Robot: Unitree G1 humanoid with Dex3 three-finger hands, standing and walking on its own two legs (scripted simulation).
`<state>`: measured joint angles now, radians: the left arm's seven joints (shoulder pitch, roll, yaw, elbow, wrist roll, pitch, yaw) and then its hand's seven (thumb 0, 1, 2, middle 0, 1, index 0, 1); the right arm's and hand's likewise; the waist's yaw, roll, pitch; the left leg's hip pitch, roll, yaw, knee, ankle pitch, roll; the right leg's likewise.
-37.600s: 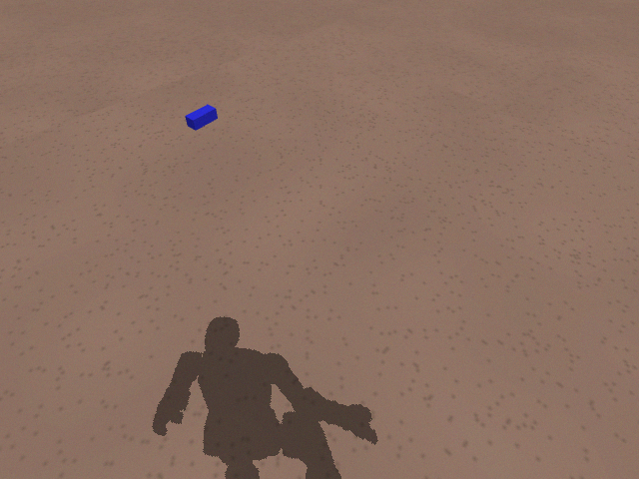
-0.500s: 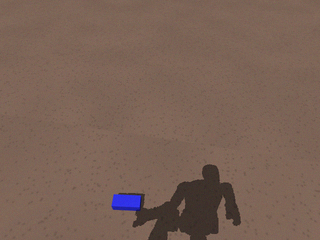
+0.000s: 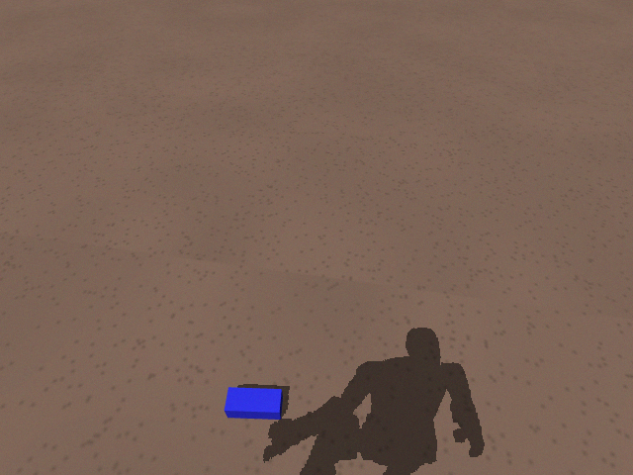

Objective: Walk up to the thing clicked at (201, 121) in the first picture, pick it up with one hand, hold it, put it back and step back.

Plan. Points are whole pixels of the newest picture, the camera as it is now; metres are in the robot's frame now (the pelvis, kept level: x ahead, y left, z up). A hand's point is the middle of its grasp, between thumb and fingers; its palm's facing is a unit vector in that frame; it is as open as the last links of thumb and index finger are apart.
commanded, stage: stand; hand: left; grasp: from above
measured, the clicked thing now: (254, 403) +0.47 +0.21 -0.75
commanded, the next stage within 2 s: step back in 1.54 s
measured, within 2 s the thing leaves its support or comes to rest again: neither
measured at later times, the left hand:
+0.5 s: hand out of the picture +0.09 +0.24 -0.16, palm faces +0.03 -0.94 -0.33, open 7.4 cm
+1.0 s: hand out of the picture +0.10 +0.24 -0.16, palm faces +0.02 -0.94 -0.34, open 7.4 cm
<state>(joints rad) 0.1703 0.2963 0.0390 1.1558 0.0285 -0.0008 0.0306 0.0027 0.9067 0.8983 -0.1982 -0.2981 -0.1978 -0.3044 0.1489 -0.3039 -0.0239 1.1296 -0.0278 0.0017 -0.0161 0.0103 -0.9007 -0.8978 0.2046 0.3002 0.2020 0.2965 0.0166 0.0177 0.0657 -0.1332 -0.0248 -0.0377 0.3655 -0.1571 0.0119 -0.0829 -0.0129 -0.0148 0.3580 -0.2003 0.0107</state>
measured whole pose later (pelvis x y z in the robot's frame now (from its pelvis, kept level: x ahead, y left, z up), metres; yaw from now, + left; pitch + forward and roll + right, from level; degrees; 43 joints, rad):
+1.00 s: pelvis +0.02 -0.01 +0.00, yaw +0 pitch -3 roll +0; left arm 0.10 0.32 0.03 1.15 0.02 -0.01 0.01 0.00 0.91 0.90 -0.20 -0.30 -0.20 -0.30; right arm 0.10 -0.33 -0.01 1.14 -0.02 -0.01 -0.01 0.01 -0.90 -0.90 0.20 0.30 0.20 0.30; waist 0.01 0.01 0.06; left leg -0.10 -0.01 -0.04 0.32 -0.16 0.00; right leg -0.05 0.00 -0.01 0.31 -0.20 0.00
